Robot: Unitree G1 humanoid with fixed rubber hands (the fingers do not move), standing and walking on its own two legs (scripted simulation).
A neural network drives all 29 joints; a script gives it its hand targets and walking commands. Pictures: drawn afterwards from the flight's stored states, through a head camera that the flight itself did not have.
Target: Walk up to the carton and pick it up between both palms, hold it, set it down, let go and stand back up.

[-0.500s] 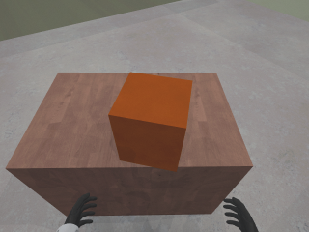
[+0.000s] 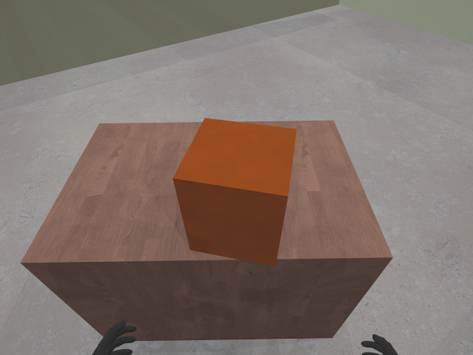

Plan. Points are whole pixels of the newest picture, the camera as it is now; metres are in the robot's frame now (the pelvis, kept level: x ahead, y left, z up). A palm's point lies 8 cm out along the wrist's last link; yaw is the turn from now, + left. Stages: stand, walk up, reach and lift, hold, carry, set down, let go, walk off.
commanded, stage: stand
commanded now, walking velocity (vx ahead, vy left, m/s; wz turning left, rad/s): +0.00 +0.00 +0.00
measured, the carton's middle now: (240, 192) +0.47 +0.02 -0.02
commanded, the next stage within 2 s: none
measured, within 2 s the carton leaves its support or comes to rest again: neither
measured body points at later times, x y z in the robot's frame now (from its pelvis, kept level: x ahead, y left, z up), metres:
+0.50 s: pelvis -0.05 +0.02 +0.00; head -0.07 +0.01 +0.45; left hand +0.00 +0.28 -0.13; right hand +0.01 -0.24 -0.14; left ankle +0.01 +0.13 -0.74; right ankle -0.03 -0.12 -0.74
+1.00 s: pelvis -0.08 +0.01 -0.01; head -0.09 +0.00 +0.44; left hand -0.07 +0.27 -0.14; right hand -0.04 -0.25 -0.15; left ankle +0.00 +0.13 -0.74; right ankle -0.03 -0.12 -0.74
